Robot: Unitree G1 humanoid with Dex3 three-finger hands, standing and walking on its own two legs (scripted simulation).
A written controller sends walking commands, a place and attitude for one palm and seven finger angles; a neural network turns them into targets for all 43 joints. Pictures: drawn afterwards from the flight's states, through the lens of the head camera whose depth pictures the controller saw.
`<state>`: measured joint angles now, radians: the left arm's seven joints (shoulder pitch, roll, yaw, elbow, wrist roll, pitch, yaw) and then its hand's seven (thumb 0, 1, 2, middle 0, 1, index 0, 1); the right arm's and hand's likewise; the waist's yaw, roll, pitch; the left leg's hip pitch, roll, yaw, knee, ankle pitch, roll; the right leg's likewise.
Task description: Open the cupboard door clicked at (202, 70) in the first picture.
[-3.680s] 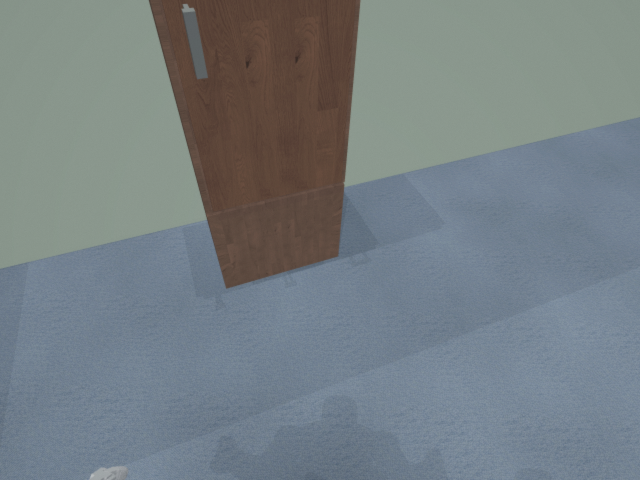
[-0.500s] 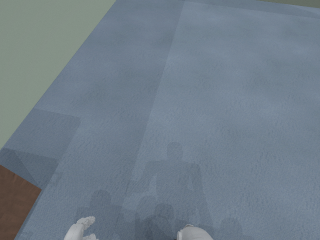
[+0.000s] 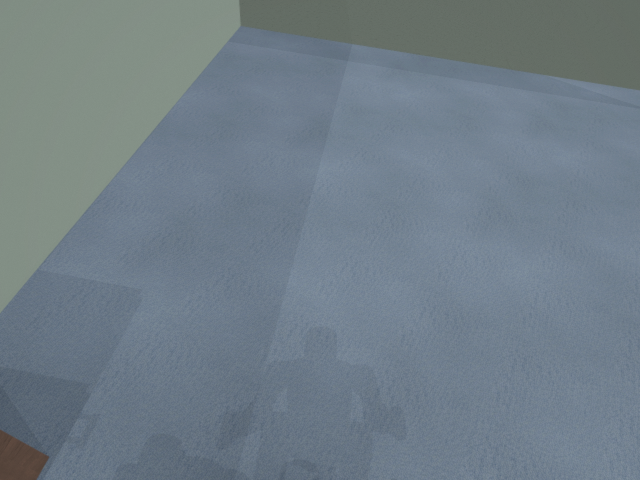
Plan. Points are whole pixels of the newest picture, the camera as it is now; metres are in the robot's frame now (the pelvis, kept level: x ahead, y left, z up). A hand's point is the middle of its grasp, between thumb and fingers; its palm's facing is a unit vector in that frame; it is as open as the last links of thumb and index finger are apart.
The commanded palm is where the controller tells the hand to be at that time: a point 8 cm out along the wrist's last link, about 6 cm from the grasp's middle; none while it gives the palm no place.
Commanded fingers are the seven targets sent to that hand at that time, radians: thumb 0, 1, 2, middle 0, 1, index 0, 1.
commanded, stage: turn to face it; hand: left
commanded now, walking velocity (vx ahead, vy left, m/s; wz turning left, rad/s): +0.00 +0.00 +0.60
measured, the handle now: out of the picture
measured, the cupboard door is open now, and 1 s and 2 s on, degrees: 0 0 0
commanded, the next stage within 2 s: none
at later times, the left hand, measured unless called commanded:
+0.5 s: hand out of the picture +0.05 +0.17 -0.13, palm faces +0.27 -0.92 -0.29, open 7.4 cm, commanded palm none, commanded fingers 0.00 0.90 0.90 -0.20 -0.30 -0.20 -0.30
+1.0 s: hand out of the picture -0.17 +0.16 -0.18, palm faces +0.62 -0.74 -0.26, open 7.4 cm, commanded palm none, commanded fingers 0.00 0.90 0.90 -0.20 -0.30 -0.20 -0.30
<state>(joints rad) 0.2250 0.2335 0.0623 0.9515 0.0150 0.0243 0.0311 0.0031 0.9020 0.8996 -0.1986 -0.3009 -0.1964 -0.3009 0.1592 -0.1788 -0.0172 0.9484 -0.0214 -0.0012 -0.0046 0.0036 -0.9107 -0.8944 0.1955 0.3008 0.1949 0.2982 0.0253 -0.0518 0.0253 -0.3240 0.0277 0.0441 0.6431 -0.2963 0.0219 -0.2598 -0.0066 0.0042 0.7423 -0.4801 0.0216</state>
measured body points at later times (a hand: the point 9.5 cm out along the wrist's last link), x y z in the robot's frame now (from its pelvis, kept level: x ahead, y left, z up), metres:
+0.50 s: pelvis -0.01 -0.05 +0.01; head +0.02 -0.07 +0.46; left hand +0.04 +0.22 -0.11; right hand +0.06 -0.29 -0.16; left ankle +0.01 +0.10 -0.69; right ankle +0.00 -0.15 -0.73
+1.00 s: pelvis -0.04 -0.03 +0.00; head -0.02 +0.02 +0.44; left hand -0.20 +0.19 -0.16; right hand +0.22 -0.16 -0.12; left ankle -0.10 +0.05 -0.73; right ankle +0.00 -0.15 -0.70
